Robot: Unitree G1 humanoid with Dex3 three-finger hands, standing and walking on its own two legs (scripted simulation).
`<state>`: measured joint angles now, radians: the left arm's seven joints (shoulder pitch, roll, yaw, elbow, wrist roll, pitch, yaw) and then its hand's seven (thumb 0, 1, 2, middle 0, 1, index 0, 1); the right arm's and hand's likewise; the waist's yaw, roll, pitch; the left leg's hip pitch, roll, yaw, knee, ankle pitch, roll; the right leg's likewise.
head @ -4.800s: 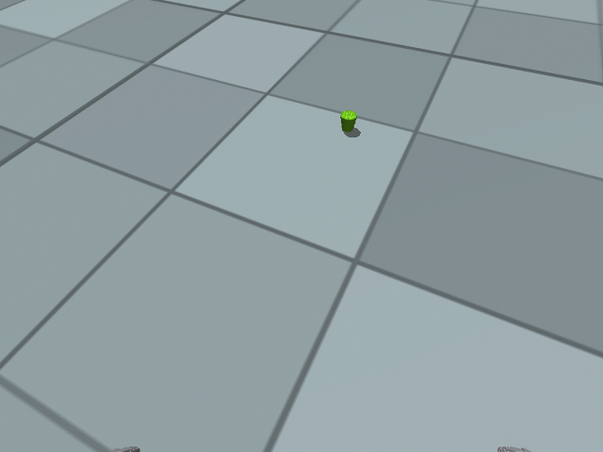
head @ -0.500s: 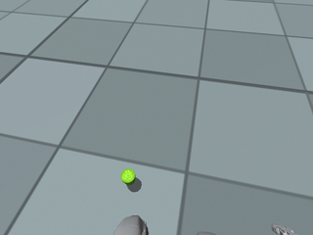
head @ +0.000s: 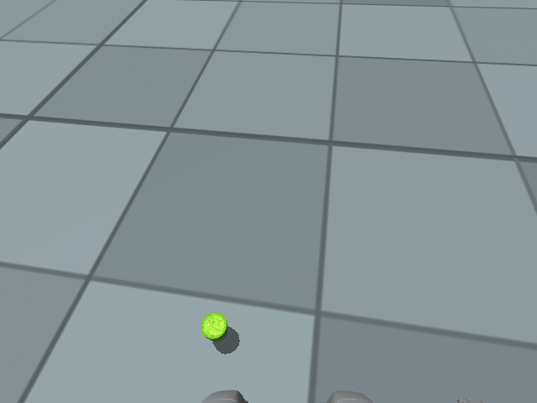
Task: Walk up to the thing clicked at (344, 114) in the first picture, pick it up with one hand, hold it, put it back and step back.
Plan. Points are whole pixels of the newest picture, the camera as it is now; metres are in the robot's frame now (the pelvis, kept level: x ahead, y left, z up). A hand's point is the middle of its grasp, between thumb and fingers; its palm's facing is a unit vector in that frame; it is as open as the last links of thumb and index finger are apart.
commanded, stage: walk up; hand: left
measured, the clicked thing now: (216, 329) +0.42 +0.24 -0.71
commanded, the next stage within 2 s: stand in 1.16 s
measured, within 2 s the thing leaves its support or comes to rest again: neither
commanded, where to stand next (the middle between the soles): +0.05 -0.01 m, yaw +1 degrees
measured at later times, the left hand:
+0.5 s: hand out of the picture +0.13 +0.25 -0.13, palm faces +0.00 -0.95 -0.33, open 7.4 cm
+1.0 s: hand out of the picture +0.10 +0.25 -0.13, palm faces +0.02 -0.95 -0.32, open 7.4 cm
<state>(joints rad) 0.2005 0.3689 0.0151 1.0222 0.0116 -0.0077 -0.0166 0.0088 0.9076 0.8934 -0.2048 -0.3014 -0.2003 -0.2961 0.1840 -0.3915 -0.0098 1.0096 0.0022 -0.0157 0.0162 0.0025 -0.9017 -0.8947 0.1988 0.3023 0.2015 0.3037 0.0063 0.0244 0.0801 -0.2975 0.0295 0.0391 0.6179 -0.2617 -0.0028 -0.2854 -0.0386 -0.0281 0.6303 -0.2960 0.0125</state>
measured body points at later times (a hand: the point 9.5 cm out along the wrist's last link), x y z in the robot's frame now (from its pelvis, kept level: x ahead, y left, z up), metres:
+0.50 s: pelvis +0.02 +0.00 +0.02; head +0.03 +0.00 +0.47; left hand +0.13 +0.30 -0.11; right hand +0.12 -0.31 -0.10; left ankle +0.04 +0.12 -0.73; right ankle +0.03 -0.13 -0.73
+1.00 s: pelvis +0.03 +0.00 +0.02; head +0.04 +0.00 +0.47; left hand +0.10 +0.30 -0.11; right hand +0.12 -0.30 -0.11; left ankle +0.04 +0.12 -0.73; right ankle +0.03 -0.13 -0.73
